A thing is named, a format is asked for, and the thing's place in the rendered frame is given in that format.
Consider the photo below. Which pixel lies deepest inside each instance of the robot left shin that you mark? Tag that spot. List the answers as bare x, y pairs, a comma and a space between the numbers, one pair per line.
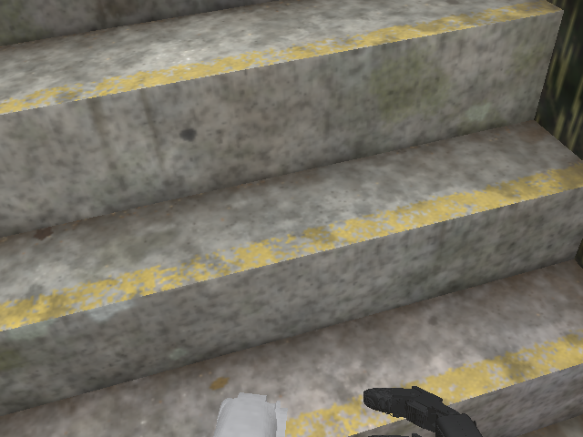
222, 405

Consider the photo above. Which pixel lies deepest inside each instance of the right robot hand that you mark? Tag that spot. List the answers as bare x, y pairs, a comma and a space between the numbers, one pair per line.
423, 409

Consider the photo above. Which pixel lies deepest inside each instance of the left robot thigh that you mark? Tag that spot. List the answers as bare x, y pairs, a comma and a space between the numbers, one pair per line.
250, 415

